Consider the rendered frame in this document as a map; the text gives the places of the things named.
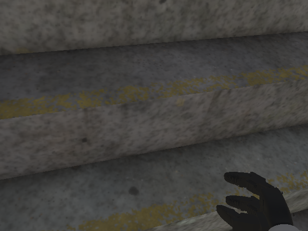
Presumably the right robot hand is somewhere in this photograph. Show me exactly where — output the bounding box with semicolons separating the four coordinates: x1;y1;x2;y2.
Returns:
217;171;295;231

